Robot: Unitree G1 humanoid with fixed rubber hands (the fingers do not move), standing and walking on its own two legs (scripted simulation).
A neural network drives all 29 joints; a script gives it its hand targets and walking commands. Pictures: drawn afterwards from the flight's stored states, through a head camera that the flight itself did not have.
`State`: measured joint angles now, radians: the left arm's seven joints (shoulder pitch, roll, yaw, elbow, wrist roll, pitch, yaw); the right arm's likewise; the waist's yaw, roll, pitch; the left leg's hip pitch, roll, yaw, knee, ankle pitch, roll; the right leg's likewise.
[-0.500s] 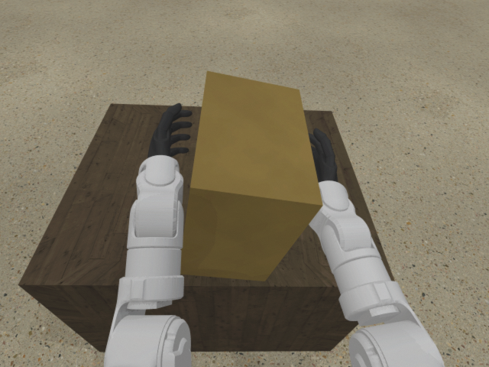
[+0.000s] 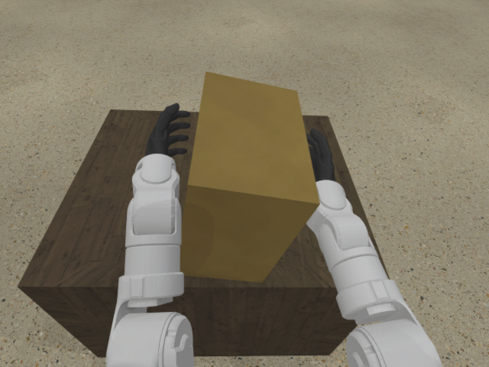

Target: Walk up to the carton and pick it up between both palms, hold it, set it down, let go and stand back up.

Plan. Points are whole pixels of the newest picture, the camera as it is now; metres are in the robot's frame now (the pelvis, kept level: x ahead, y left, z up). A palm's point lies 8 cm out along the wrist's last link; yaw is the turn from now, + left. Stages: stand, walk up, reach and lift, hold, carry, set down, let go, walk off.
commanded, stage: reach and lift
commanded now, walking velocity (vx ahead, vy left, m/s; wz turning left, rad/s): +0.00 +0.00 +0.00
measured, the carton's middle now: (235, 183) +0.38 +0.01 +0.09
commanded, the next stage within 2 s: hold in 0.42 s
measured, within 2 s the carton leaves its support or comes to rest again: neither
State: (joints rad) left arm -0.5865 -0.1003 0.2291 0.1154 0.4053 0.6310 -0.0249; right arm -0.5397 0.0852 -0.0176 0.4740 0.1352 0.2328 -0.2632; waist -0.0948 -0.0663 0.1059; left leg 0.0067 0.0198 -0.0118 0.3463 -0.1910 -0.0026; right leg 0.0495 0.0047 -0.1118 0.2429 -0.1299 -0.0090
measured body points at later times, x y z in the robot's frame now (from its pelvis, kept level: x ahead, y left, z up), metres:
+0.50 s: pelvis +0.00 +0.01 +0.00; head -0.03 +0.04 +0.45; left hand +0.38 +0.12 +0.19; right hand +0.36 -0.13 +0.15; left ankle +0.01 +0.12 -0.75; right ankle +0.02 -0.11 -0.75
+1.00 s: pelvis -0.01 +0.00 +0.00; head -0.05 +0.03 +0.45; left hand +0.36 +0.13 +0.21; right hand +0.35 -0.12 +0.17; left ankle +0.01 +0.12 -0.75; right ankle +0.02 -0.11 -0.75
